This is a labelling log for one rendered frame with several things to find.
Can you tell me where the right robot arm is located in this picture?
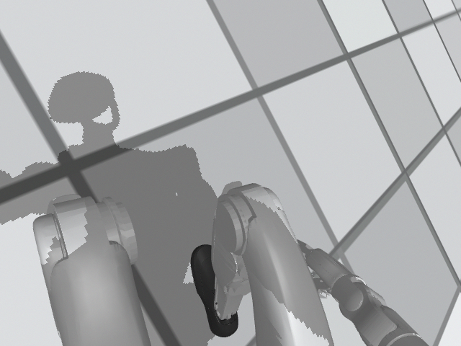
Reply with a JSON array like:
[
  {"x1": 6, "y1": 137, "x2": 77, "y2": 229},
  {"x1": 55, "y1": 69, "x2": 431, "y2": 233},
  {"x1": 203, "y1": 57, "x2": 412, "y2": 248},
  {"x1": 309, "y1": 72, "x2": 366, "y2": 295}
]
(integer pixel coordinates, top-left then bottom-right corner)
[{"x1": 331, "y1": 274, "x2": 428, "y2": 346}]

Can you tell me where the right robot hand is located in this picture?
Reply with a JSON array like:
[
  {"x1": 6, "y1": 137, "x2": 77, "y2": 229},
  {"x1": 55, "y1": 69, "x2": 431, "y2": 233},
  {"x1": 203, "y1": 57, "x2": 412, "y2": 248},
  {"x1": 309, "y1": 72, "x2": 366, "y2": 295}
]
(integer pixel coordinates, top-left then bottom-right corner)
[{"x1": 297, "y1": 240, "x2": 352, "y2": 298}]

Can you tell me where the right robot foot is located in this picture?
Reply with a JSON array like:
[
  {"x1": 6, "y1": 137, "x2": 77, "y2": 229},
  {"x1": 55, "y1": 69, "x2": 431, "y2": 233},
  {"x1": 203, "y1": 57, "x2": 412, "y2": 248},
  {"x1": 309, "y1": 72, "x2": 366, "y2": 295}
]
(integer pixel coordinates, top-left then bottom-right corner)
[{"x1": 191, "y1": 244, "x2": 238, "y2": 337}]

